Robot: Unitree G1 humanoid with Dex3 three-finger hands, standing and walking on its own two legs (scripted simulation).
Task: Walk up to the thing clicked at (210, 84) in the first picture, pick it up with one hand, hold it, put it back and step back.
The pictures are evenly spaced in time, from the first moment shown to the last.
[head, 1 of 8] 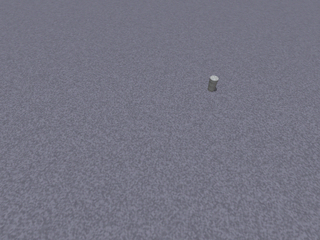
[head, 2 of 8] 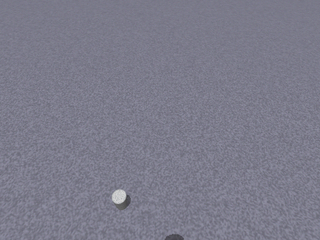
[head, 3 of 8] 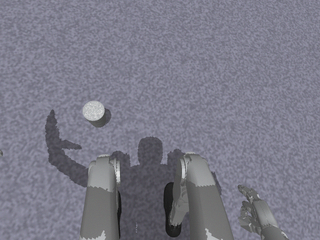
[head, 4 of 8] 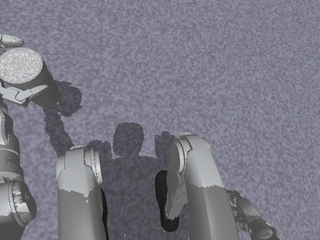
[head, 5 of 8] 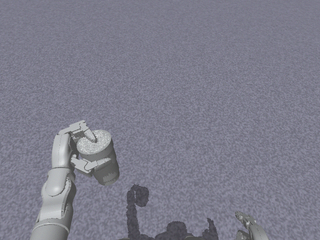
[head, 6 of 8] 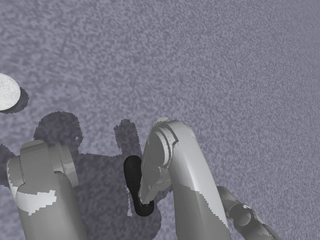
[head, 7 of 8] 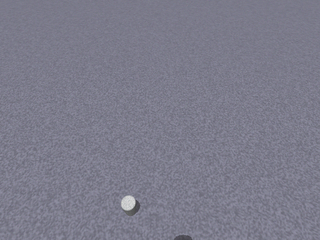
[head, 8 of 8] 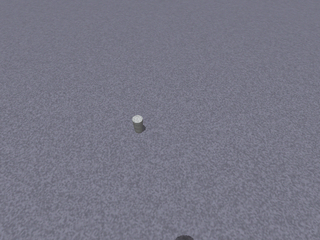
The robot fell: no
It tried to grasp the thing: yes
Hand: left
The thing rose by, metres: 0.67
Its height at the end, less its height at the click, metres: +0.00
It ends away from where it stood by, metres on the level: 0.03
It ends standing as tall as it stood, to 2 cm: yes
